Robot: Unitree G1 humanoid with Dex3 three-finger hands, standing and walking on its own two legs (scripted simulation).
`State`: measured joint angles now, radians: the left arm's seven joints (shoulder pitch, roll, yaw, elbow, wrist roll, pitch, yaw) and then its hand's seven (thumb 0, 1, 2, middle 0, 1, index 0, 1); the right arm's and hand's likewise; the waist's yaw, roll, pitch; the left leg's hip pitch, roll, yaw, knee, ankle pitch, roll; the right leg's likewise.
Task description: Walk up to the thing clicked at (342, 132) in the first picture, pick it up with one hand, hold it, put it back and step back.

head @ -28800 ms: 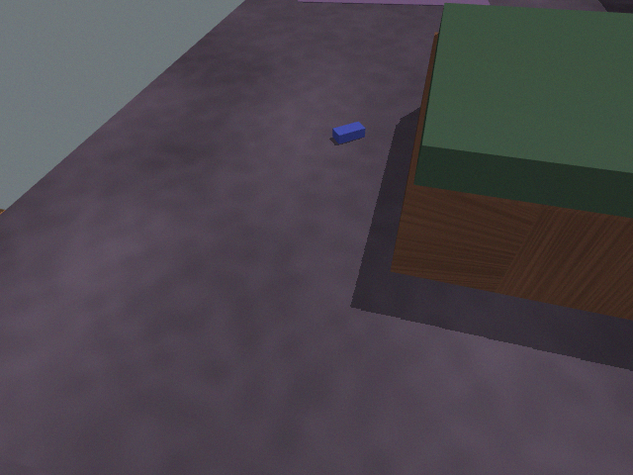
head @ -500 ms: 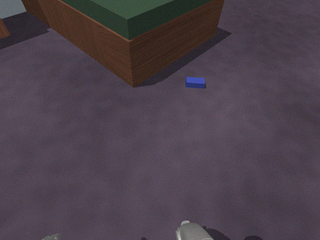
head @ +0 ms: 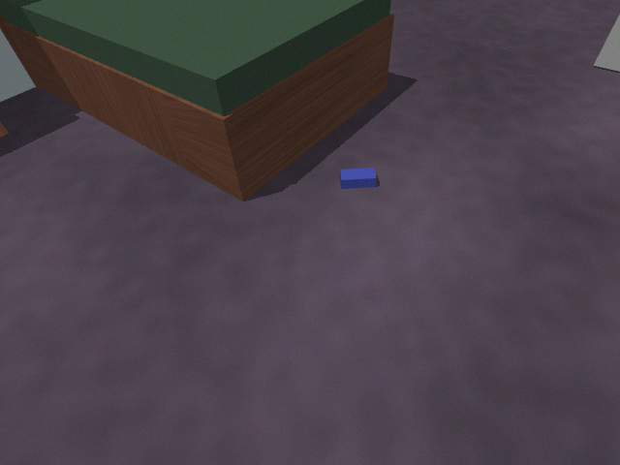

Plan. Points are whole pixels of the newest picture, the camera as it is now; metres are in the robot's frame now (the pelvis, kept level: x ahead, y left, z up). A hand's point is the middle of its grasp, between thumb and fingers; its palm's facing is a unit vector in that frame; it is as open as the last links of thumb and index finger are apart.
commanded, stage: walk up
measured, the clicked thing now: (357, 178) +1.49 -0.18 -0.73
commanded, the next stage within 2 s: stand in 0.38 s
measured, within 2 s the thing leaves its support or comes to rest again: neither
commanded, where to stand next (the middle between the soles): +0.05 +0.00 m, yaw +1 degrees
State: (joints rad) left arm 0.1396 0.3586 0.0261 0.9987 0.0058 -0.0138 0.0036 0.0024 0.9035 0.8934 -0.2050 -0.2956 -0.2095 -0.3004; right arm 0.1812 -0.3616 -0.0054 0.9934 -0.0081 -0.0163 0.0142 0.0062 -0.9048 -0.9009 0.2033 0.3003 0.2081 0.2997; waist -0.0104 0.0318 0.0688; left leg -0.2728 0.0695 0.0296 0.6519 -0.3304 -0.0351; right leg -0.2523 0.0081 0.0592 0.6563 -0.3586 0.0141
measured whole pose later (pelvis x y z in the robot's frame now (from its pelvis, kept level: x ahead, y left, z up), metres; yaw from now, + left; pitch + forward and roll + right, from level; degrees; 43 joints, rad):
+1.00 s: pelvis -0.01 +0.01 +0.02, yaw +0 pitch -3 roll +0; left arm 0.11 0.35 0.01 1.16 0.01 -0.01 -0.01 0.00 0.91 0.89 -0.20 -0.30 -0.21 -0.30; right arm 0.08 -0.35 -0.02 1.14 -0.02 -0.01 0.02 0.01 -0.90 -0.90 0.20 0.30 0.21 0.30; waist 0.00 0.01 0.06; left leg -0.15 0.05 0.04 0.35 -0.15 -0.03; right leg -0.12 -0.02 0.06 0.34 -0.18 0.04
